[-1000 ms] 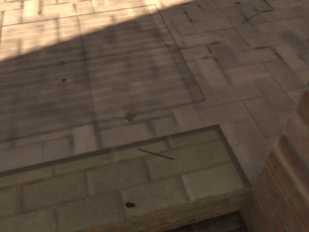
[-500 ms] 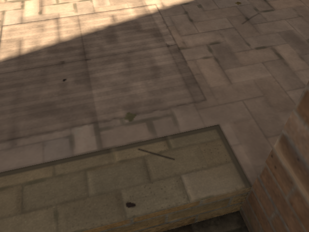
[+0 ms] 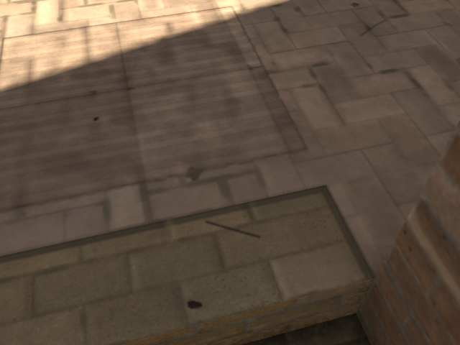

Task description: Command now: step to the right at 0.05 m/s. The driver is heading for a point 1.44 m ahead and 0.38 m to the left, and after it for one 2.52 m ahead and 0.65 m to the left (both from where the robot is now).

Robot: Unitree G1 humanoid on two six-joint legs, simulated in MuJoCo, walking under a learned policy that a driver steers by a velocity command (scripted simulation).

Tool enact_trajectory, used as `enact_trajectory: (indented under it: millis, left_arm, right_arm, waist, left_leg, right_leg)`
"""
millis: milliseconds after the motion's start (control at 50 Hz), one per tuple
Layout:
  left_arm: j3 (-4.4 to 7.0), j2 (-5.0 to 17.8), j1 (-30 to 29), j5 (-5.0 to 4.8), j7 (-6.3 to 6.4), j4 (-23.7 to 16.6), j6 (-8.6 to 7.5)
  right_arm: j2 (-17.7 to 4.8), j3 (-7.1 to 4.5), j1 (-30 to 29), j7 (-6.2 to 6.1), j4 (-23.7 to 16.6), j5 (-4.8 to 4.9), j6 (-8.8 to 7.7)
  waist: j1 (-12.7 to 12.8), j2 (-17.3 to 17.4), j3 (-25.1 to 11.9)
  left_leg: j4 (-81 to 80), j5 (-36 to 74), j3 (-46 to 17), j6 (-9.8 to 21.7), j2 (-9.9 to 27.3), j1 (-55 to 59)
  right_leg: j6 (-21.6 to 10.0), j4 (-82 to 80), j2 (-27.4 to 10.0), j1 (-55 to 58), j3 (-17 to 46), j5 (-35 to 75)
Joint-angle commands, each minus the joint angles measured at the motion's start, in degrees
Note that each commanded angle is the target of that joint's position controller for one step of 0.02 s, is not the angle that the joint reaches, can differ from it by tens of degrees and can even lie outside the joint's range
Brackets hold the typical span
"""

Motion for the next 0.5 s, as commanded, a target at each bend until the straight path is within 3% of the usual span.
enact_trajectory:
  millis: [20, 120, 200, 260, 280, 420, 500]
  left_arm:
    - [0.73, 4.0, 5.1, 0.15, 0.14, -1.2, -0.17]
    - [0.87, 4.5, 5.8, -0.10, 0.16, -1.0, -0.36]
    - [0.70, 4.1, 5.1, 0.28, 0.23, -1.5, -0.10]
    - [0.86, 4.5, 5.9, -0.12, 0.15, -1.0, -0.40]
    - [0.69, 4.2, 5.2, 0.22, 0.21, -1.5, -0.19]
    - [0.83, 4.5, 5.8, -0.08, 0.13, -1.2, -0.43]
    - [0.68, 4.2, 5.3, 0.26, 0.21, -1.7, -0.14]
  right_arm:
    - [-2.4, -0.13, 3.8, 0.34, -1.3, 0.08, -0.65]
    - [-2.7, -0.13, 3.2, 0.24, -1.6, -0.09, -0.46]
    - [-2.6, -0.16, 3.9, 0.31, -1.1, 0.17, -0.72]
    - [-2.7, -0.13, 3.2, 0.27, -1.4, -0.08, -0.44]
    - [-2.5, -0.14, 3.6, 0.31, -1.2, 0.11, -0.62]
    - [-2.8, -0.15, 3.2, 0.28, -1.3, -0.06, -0.39]
    - [-2.7, -0.19, 3.9, 0.35, -0.8, 0.19, -0.69]
  waist:
    - [0.1, 0.2, 2.0]
    - [0.2, 0.4, 1.9]
    - [0.1, 0.3, 1.9]
    - [0.2, 0.3, 1.8]
    - [0.0, 0.2, 2.0]
    - [0.2, 0.3, 1.9]
    - [0.2, 0.2, 1.8]
  left_leg:
    - [-5.5, 2.9, -4.5, 0.7, 7.0, -7.7]
    - [-5.5, 2.2, -4.6, 0.9, 7.2, -7.5]
    - [-5.4, 3.2, -4.4, 0.6, 7.1, -7.7]
    - [-5.4, 2.3, -4.5, 0.9, 7.2, -7.4]
    - [-5.5, 3.0, -4.4, 0.7, 7.1, -7.6]
    - [-5.4, 2.2, -4.4, 0.9, 7.1, -7.4]
    - [-5.4, 3.2, -4.2, 0.5, 7.1, -7.4]
  right_leg:
    - [-2.4, -2.6, -8.1, 5.3, 6.8, 7.1]
    - [-2.5, -2.8, -8.2, 5.1, 6.7, 5.6]
    - [-2.5, -2.5, -8.2, 5.4, 6.8, 7.5]
    - [-2.5, -2.8, -8.2, 5.1, 6.7, 5.9]
    - [-2.5, -2.6, -8.2, 5.2, 6.8, 7.1]
    - [-2.5, -2.8, -8.3, 5.0, 6.8, 5.8]
    - [-2.5, -2.5, -8.3, 5.3, 6.9, 7.6]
